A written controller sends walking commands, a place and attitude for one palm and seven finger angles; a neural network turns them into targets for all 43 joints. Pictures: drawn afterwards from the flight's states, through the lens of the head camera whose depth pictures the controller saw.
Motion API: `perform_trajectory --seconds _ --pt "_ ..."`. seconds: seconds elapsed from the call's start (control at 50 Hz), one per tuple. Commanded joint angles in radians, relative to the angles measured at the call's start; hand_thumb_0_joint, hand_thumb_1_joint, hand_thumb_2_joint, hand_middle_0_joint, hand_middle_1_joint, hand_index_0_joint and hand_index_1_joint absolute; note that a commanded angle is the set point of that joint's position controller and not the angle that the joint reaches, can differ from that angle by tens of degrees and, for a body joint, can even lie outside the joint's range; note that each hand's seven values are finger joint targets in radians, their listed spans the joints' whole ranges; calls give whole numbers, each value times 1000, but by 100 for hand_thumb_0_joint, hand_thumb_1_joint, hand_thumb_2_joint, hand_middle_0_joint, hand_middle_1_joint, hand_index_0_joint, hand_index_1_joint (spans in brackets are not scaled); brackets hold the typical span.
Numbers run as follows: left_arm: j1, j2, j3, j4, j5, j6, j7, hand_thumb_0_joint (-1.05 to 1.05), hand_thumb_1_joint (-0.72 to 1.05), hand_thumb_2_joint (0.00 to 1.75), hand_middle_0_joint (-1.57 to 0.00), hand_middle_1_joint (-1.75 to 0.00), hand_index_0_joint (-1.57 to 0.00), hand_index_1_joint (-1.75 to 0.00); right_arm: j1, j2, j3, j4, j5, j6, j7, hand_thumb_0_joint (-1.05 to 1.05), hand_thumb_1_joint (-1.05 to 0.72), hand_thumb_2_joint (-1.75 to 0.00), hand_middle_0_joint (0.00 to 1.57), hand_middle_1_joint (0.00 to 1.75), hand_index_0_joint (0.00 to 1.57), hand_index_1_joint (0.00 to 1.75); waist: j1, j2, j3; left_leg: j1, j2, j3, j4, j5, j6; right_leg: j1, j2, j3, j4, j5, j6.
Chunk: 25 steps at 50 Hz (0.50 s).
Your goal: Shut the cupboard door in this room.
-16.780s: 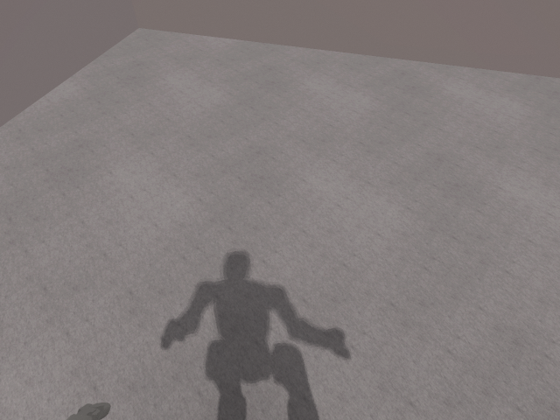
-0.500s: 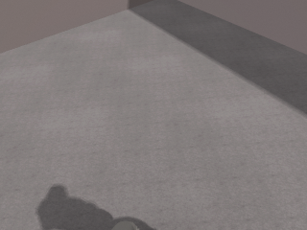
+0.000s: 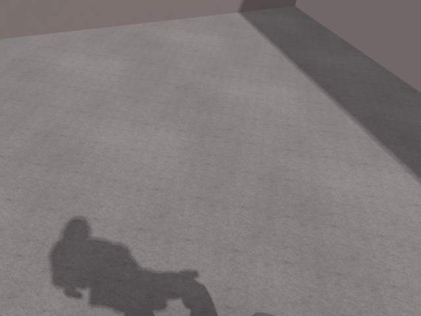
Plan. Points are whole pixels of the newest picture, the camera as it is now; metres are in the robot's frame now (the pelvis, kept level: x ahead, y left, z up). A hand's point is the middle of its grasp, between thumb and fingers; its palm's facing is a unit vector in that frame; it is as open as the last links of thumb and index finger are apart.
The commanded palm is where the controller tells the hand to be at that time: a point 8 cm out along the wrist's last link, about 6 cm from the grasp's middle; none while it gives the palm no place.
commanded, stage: turn or walk to find it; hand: left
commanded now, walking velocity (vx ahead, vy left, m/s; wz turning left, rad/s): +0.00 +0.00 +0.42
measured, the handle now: out of the picture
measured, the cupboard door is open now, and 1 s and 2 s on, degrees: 85 85 85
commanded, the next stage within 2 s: stand and wait in 1.54 s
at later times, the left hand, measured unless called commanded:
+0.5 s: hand out of the picture +0.00 +0.15 -0.15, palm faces +0.25 -0.93 -0.27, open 7.4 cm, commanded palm none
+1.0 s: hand out of the picture -0.06 +0.20 -0.16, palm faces +0.45 -0.85 -0.27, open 7.4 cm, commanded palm none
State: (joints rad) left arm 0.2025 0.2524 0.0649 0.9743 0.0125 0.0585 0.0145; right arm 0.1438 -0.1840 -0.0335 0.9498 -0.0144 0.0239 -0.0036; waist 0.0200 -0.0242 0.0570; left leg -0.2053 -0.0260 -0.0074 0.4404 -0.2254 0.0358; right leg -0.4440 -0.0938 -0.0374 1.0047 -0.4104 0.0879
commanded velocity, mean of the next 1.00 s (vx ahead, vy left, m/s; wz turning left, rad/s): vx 0.00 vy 0.00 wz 0.42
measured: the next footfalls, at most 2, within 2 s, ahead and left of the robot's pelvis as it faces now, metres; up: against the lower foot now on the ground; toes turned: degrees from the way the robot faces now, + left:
right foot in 0.18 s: +0.04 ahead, -0.14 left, +0.00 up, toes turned +1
left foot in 0.66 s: -0.05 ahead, +0.10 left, +0.00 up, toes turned +23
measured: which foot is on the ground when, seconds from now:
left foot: down 0.00-0.18, up 0.20-0.64, down 0.66-1.00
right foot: up 0.00-0.16, down 0.18-0.66, up 0.68-1.00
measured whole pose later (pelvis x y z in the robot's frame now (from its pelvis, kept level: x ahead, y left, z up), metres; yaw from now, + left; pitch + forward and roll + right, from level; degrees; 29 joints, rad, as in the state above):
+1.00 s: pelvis -0.04 -0.03 +0.00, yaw +25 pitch +0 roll +0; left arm 0.17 0.24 0.06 0.95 0.01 0.05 0.02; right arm 0.16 -0.19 -0.04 0.95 -0.02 0.03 0.00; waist 0.00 -0.01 0.07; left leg -0.21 -0.02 -0.03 0.46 -0.25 0.01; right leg -0.40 -0.08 -0.04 0.87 -0.44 0.09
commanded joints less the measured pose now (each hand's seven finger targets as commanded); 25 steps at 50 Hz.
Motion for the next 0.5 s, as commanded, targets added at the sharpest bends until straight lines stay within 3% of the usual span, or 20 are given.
perform_trajectory --seconds 0.0,0.08,0.12,0.14,0.16,0.18,0.2,0.22,0.24,0.26,0.3,0.38,0.48 --pt "-56 55 5 -97 0 -28 2 0 90 90 -20 -30 -20 -30 73 -213 -65 -36 -8 -12 -10 0 -90 -90 20 30 20 30 -54 168 -58 93 263 -267 -101 381 141 -40 14 9 -104 -38 0" --pt "-15 42 3 -98 -7 -37 5 0 90 90 -20 -30 -20 -30 48 -216 -72 -51 -12 -5 -9 0 -90 -90 20 30 20 30 -32 199 -87 24 233 -315 -56 400 128 107 55 -9 -317 -8 -18" --pt "59 54 7 -81 -7 -49 7 0 90 90 -20 -30 -20 -30 32 -205 -73 -56 -6 -2 -7 0 -90 -90 20 30 20 30 9 157 -111 -67 191 -301 9 320 87 272 58 -20 -527 157 -23" --pt "92 89 14 -75 -2 -59 11 0 90 90 -20 -30 -20 -30 38 -174 -71 -60 2 -4 -3 0 -90 -90 20 30 20 30 21 74 -126 -155 131 -259 80 183 35 392 -2 26 -645 228 -36" --pt "102 170 30 -77 13 -68 20 0 90 90 -20 -30 -20 -30 62 -106 -60 -77 9 -6 4 0 -90 -90 20 30 20 30 21 -171 -127 -346 4 -115 261 -102 -35 498 -237 263 -705 241 -117" --pt "89 199 35 -96 9 -66 19 0 90 90 -20 -30 -20 -30 47 -124 -65 -87 -1 4 0 0 -90 -90 20 30 20 30 32 -240 -98 -365 -35 -70 472 -347 -59 376 -390 375 -750 270 -227" --pt "50 177 43 -109 4 -63 26 0 90 90 -20 -30 -20 -30 37 -151 -75 -80 -8 22 0 0 -90 -90 20 30 20 30 25 -240 -61 -347 3 -110 625 -335 -53 258 -381 362 -778 178 -253" --pt "-6 150 33 -122 3 -60 23 0 90 90 -20 -30 -20 -30 41 -147 -79 -60 -9 29 5 0 -90 -90 20 30 20 30 -4 -159 -3 -352 17 -108 723 -276 -53 193 -326 300 -781 118 -241" --pt "-51 116 23 -130 4 -62 20 0 90 90 -20 -30 -20 -30 67 -137 -77 -39 -11 31 12 0 -90 -90 20 30 20 30 -31 -102 17 -354 32 -92 766 -212 -61 183 -270 203 -757 153 -215" --pt "-68 96 16 -136 4 -66 18 0 90 90 -20 -30 -20 -30 93 -125 -74 -23 -11 33 17 0 -90 -90 20 30 20 30 -45 -105 19 -345 39 -73 787 -163 -71 182 -233 128 -739 200 -196" --pt "-43 80 12 -127 5 -73 19 0 90 90 -20 -30 -20 -30 117 -118 -70 -10 -9 33 20 0 -90 -90 20 30 20 30 -40 -135 -13 -342 42 -56 782 -123 -88 234 -205 70 -722 290 -182" --pt "37 102 18 -96 8 -75 20 0 90 90 -20 -30 -20 -30 70 -116 -63 -11 -8 34 17 0 -90 -90 20 30 20 30 -4 -133 -34 -339 59 -28 693 -158 -110 318 -234 54 -700 380 -205" --pt "93 144 29 -58 17 -68 17 0 90 90 -20 -30 -20 -30 -4 -96 -44 -26 1 23 15 0 -90 -90 20 30 20 30 32 -151 -55 -259 59 35 458 -241 -105 368 -263 21 -650 543 -230"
